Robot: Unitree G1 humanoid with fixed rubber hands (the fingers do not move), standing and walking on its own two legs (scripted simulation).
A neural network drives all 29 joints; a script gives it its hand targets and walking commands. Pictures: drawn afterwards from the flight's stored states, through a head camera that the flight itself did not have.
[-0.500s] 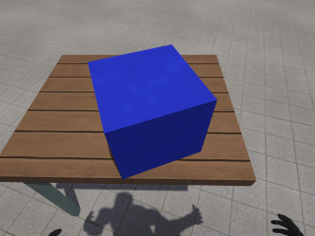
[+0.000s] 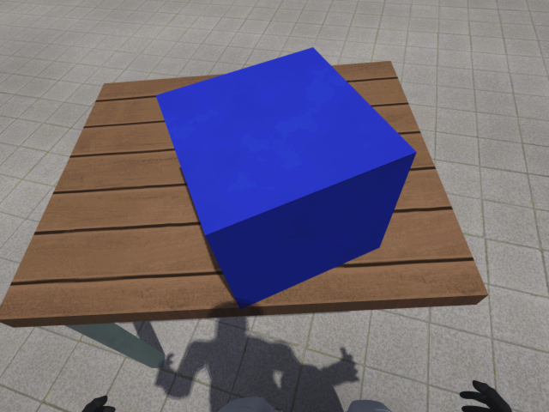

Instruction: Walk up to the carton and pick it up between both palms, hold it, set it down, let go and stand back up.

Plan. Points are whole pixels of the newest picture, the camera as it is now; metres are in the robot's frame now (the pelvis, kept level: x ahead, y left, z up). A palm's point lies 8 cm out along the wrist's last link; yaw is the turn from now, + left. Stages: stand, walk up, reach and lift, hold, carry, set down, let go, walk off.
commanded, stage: walk up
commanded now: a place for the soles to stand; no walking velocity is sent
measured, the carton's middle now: (276, 177) +0.46 +0.03 +0.03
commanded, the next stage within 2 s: reach and lift in 1.42 s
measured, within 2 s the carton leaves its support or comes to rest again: neither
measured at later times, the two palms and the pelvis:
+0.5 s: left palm out of the picture +0.11 +0.32 -0.08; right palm out of the picture +0.10 -0.31 -0.09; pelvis +0.01 +0.00 +0.02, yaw -1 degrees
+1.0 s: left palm out of the picture +0.11 +0.30 -0.07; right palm out of the picture +0.11 -0.33 -0.10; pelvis +0.02 -0.02 +0.02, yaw +1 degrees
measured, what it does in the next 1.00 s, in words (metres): stands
